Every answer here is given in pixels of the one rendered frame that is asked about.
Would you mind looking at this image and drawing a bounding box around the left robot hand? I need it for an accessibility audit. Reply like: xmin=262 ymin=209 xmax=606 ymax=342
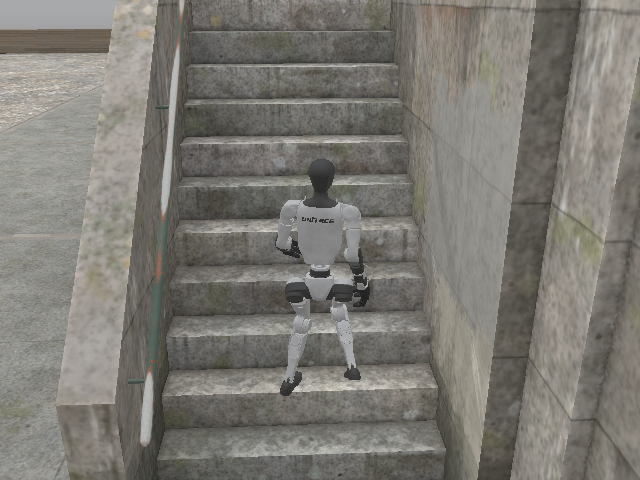
xmin=283 ymin=239 xmax=302 ymax=258

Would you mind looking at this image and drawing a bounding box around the robot right upper arm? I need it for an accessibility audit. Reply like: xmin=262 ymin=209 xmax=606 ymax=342
xmin=341 ymin=203 xmax=361 ymax=262

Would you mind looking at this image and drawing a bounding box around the robot left upper arm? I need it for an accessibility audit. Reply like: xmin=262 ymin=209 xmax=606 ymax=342
xmin=276 ymin=200 xmax=301 ymax=250

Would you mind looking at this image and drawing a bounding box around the left robot thigh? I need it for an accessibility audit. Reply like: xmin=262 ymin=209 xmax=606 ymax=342
xmin=285 ymin=277 xmax=312 ymax=334

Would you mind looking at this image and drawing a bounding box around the right robot hand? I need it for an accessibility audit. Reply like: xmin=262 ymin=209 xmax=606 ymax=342
xmin=353 ymin=284 xmax=370 ymax=307

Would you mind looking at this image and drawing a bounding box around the left robot forearm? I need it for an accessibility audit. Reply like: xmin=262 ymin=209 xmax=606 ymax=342
xmin=275 ymin=235 xmax=293 ymax=252

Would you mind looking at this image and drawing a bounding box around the humanoid robot head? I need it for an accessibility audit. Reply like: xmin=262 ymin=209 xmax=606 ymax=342
xmin=303 ymin=159 xmax=338 ymax=208

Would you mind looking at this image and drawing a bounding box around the right robot forearm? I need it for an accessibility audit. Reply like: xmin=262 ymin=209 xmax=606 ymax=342
xmin=349 ymin=248 xmax=368 ymax=290

